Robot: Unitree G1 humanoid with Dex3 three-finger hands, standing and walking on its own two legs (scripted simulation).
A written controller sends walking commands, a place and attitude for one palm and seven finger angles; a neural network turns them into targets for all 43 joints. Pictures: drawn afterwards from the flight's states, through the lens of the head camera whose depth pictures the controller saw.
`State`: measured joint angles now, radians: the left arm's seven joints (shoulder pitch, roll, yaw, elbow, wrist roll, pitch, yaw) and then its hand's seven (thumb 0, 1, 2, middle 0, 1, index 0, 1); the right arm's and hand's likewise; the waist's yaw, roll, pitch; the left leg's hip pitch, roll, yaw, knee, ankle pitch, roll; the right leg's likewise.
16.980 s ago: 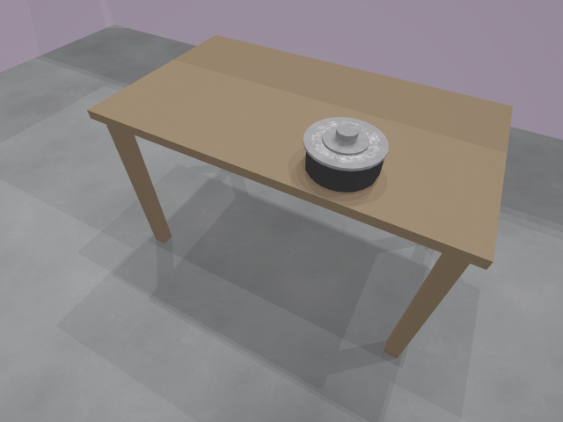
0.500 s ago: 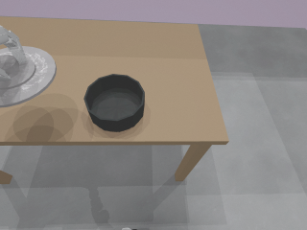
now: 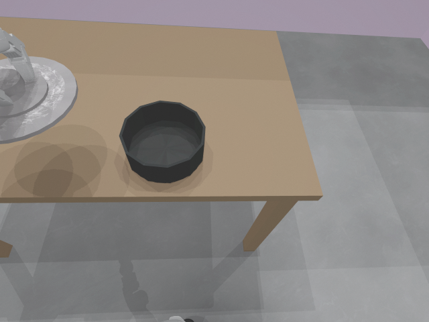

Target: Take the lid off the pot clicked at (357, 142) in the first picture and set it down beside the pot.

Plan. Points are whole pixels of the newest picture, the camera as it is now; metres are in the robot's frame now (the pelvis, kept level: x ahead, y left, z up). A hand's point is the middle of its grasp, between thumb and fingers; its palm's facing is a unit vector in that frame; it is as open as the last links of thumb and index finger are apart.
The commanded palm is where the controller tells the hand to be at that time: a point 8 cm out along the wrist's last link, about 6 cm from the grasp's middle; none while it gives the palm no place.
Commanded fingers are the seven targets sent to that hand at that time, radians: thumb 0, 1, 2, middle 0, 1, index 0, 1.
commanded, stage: lower the lid onto the table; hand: left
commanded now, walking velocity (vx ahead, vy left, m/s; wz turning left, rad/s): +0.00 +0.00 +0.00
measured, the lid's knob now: (4, 82) +0.48 +0.35 +0.14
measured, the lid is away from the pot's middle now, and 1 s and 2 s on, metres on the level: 0.25 0.25 0.24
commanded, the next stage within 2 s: none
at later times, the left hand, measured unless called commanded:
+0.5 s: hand out of the picture +0.46 +0.35 +0.13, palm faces -0.42 -0.12 -0.90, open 8.2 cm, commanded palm +0.51 +0.35 +0.20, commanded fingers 0.00 0.66 0.88 -0.77 -1.08 -0.77 -1.07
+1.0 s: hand (13, 109) +0.46 +0.35 +0.10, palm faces -0.45 -0.11 -0.89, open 8.2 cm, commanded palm +0.51 +0.34 +0.16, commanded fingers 0.00 0.66 0.88 -0.77 -1.08 -0.77 -1.07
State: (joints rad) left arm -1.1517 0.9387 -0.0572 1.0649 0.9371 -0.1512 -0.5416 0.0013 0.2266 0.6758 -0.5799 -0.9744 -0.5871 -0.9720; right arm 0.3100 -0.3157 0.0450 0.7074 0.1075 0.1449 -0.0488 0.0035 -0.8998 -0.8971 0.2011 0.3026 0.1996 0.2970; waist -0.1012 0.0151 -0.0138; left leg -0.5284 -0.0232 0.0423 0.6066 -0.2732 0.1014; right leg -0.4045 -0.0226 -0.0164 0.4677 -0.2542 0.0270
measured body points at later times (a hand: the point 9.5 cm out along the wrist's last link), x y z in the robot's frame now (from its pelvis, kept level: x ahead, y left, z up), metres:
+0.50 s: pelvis +0.00 +0.02 +0.00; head +0.09 +0.05 +0.44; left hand +0.48 +0.36 +0.18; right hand +0.01 -0.28 -0.11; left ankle +0.01 +0.05 -0.73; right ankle -0.02 -0.17 -0.73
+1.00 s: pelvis +0.00 +0.02 -0.01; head +0.09 +0.05 +0.43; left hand +0.48 +0.35 +0.15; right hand +0.00 -0.26 -0.11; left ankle +0.01 +0.05 -0.73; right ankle -0.02 -0.17 -0.73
